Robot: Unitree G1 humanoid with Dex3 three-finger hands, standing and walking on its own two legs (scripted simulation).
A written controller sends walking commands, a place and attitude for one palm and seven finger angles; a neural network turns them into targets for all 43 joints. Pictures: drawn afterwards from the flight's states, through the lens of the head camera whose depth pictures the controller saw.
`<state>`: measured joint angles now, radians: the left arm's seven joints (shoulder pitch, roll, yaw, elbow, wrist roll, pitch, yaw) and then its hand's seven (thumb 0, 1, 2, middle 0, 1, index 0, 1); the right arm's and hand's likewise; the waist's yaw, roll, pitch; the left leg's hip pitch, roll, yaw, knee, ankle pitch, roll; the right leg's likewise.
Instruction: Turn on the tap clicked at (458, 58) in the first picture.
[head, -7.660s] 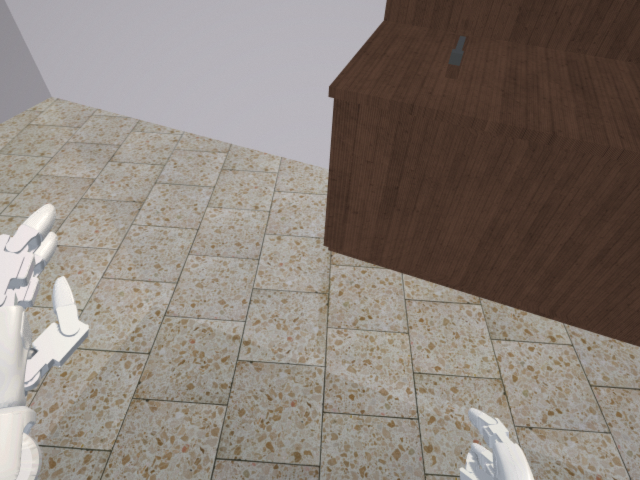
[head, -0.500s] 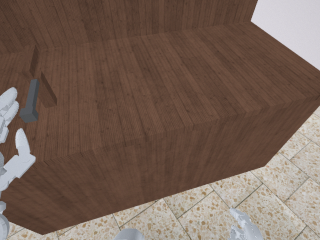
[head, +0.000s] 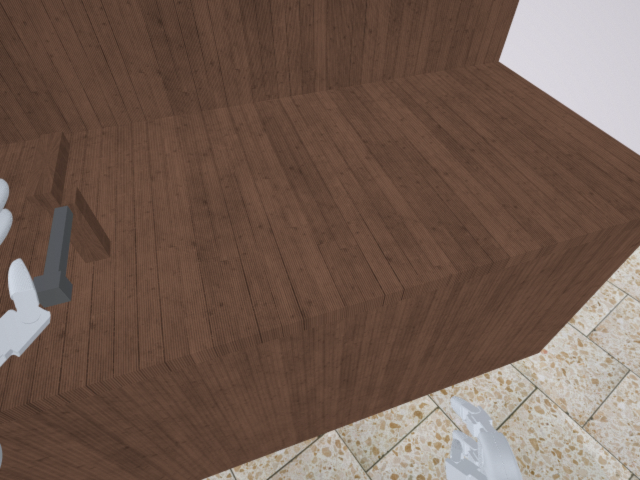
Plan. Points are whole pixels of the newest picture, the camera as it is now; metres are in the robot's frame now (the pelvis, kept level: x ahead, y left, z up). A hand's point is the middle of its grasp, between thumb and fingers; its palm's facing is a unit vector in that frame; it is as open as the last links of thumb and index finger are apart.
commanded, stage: come to a stop and stand still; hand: left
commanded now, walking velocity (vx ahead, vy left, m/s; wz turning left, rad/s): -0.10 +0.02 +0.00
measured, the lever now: (52, 289) +0.28 +0.33 +0.11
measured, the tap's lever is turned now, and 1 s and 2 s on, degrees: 0 0 0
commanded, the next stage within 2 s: look again from close up in 1.52 s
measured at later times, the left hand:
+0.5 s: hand (27, 342) +0.20 +0.28 +0.16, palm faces +0.25 -0.88 -0.40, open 7.4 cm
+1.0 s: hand (24, 318) +0.22 +0.30 +0.16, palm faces +0.37 -0.86 -0.36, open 7.4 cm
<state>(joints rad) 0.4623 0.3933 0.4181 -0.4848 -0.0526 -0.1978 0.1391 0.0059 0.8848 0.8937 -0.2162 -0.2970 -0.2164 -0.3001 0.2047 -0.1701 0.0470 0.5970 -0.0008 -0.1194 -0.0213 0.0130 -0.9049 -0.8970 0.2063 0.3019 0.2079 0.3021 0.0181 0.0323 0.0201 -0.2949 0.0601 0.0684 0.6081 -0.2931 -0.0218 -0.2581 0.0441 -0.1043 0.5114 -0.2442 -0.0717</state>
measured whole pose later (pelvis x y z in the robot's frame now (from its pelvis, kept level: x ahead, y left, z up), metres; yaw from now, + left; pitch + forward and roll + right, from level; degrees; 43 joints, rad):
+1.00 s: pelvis -0.01 +0.05 +0.01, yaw -2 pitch -2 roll -1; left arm 0.37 0.35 0.35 -0.38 -0.01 -0.23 0.09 0.01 0.89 0.89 -0.21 -0.30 -0.21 -0.30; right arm 0.21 -0.19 0.04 0.56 0.00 -0.14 -0.01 0.01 -0.90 -0.90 0.21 0.30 0.21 0.30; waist 0.03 -0.03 0.05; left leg -0.18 -0.03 0.04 0.46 -0.25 0.05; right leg -0.21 0.01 -0.02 0.41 -0.16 0.00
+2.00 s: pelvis -0.01 +0.05 +0.01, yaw -1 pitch -1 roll -1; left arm 0.42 0.36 0.33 -0.46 -0.04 -0.19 0.11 0.01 0.89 0.89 -0.21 -0.30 -0.21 -0.30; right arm 0.21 -0.20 0.03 0.58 0.01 -0.11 -0.04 0.02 -0.91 -0.90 0.21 0.30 0.21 0.30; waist 0.03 -0.03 0.04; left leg -0.18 -0.03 0.02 0.43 -0.23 0.05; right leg -0.20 0.01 -0.04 0.37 -0.15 0.00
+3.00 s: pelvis -0.12 +0.00 +0.00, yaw +2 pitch -3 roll -1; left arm 0.41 0.37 0.39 -0.44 -0.03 -0.18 0.13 0.01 0.89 0.89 -0.21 -0.30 -0.21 -0.30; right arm 0.29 -0.18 0.00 0.63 0.02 -0.11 -0.02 0.02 -0.91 -0.90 0.21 0.30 0.21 0.30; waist 0.01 0.00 0.00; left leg -0.18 0.04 0.02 0.60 -0.37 -0.01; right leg -0.28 0.02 -0.06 0.54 -0.19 -0.03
